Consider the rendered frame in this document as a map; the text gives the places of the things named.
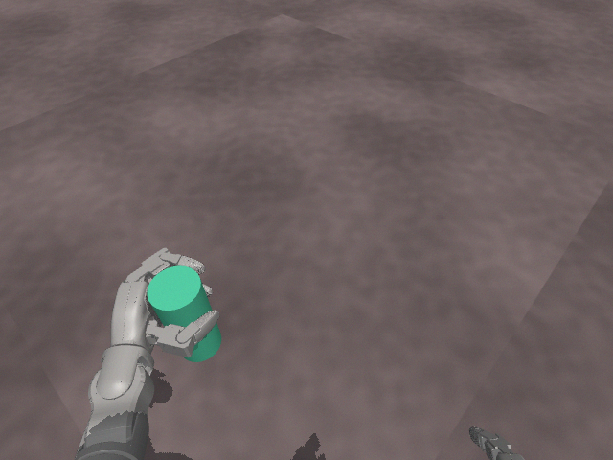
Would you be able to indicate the right robot hand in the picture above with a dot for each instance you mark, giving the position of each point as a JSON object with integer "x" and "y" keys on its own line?
{"x": 495, "y": 446}

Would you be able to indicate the left robot hand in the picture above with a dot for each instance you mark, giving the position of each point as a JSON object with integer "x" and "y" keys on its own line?
{"x": 134, "y": 321}

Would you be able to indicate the left robot arm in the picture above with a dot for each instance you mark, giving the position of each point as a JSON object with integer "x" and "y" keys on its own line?
{"x": 120, "y": 394}

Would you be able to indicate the can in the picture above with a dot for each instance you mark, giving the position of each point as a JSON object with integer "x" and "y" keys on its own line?
{"x": 178, "y": 297}

